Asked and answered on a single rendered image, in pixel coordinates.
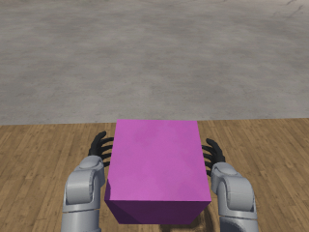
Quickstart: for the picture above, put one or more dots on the robot right forearm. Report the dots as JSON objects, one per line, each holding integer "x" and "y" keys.
{"x": 235, "y": 199}

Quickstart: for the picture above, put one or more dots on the robot left hand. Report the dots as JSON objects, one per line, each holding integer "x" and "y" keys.
{"x": 97, "y": 150}

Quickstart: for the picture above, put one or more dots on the carton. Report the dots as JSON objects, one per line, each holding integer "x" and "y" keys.
{"x": 157, "y": 172}

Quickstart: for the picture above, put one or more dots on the robot left forearm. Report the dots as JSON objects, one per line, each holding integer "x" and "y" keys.
{"x": 82, "y": 196}

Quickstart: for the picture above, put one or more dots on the robot right hand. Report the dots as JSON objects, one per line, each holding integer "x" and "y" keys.
{"x": 215, "y": 157}

